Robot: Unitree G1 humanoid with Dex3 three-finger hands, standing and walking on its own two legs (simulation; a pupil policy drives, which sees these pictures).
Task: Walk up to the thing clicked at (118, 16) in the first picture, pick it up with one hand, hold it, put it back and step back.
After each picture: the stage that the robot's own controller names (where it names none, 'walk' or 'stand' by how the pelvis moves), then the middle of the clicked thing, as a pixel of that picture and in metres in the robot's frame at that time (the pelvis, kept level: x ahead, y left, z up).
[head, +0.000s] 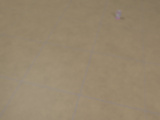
stand; (118, 14) +2.03 -0.55 -0.72
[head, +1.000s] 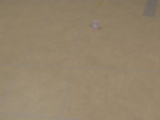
walk; (95, 25) +1.96 -0.07 -0.69
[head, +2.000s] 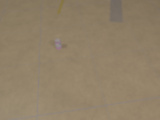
walk; (58, 43) +1.37 +0.31 -0.71
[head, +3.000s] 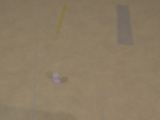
walk; (56, 78) +0.88 +0.29 -0.72
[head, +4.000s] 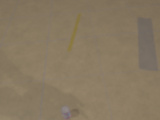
walk; (66, 112) +0.55 +0.20 -0.71
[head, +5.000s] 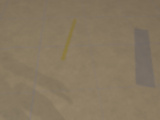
stand; out of the picture +0.39 +0.17 -0.70
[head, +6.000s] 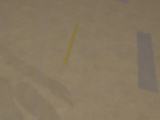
stand; out of the picture +0.38 +0.16 -0.72
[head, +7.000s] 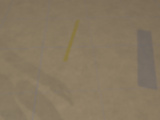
stand; out of the picture +0.40 +0.16 -0.72
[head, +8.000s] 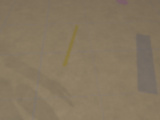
stand; out of the picture +0.37 +0.16 -0.73
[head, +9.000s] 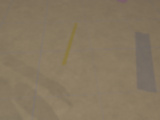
stand; out of the picture +0.37 +0.16 -0.73
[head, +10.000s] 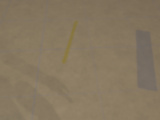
go down; out of the picture +0.37 +0.16 -0.72
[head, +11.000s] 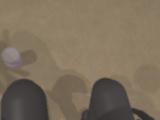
go down; (12, 58) +0.44 +0.24 -0.29
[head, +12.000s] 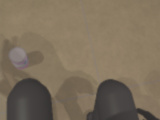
close in; (19, 58) +0.44 +0.24 -0.29
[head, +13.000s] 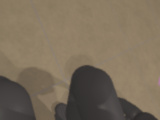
close in; out of the picture +0.41 +0.28 -0.22
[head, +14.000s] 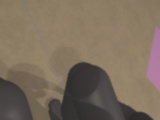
close; out of the picture +0.41 +0.29 -0.22
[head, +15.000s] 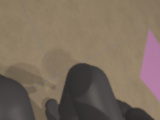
lift; out of the picture +0.38 +0.26 -0.23
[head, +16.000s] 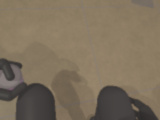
lift; (11, 82) +0.31 +0.24 -0.07
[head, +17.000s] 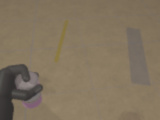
hold; (29, 90) +0.33 +0.17 +0.04
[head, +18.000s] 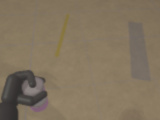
hold; (36, 95) +0.32 +0.16 +0.00
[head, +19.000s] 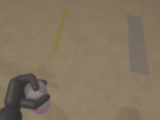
crouch; (38, 97) +0.31 +0.16 -0.02
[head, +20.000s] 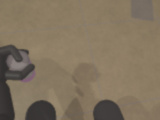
crouch; (22, 67) +0.40 +0.20 -0.09
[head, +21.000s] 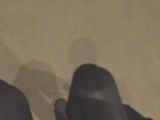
lower; out of the picture +0.40 +0.28 -0.23
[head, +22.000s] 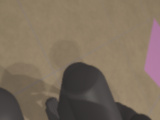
lower; out of the picture +0.42 +0.30 -0.22
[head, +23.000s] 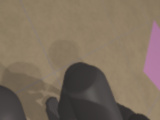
lower; out of the picture +0.42 +0.30 -0.23
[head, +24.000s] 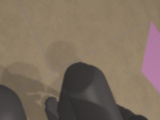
lower; out of the picture +0.42 +0.30 -0.23
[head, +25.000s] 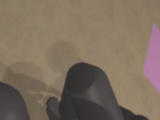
loosen; out of the picture +0.41 +0.28 -0.23
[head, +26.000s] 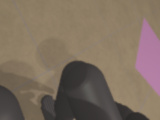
withdraw; out of the picture +0.40 +0.28 -0.23
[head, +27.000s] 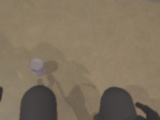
walk; (37, 67) +0.45 +0.21 -0.36
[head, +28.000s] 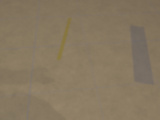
stand; out of the picture +0.37 +0.14 -0.66
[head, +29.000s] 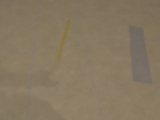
stand; out of the picture +0.39 +0.16 -0.67
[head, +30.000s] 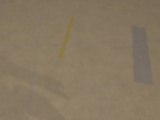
stand; out of the picture +0.39 +0.16 -0.69
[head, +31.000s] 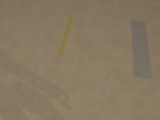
walk; out of the picture +0.41 +0.15 -0.72
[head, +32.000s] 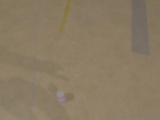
walk; (61, 96) +0.55 +0.16 -0.70
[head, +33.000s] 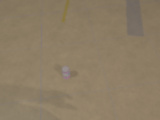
walk; (66, 72) +0.81 +0.20 -0.70
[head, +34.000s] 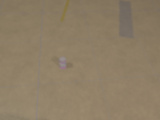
stand; (62, 62) +1.02 +0.16 -0.71
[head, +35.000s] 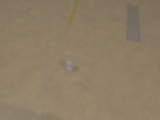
stand; (69, 66) +1.03 +0.13 -0.72
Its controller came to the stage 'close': yes
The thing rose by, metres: 0.70
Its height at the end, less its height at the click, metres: +0.00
